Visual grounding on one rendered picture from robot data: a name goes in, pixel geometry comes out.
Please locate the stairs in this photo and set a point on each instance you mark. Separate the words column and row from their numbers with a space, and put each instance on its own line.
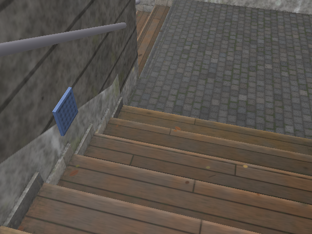
column 148, row 26
column 153, row 172

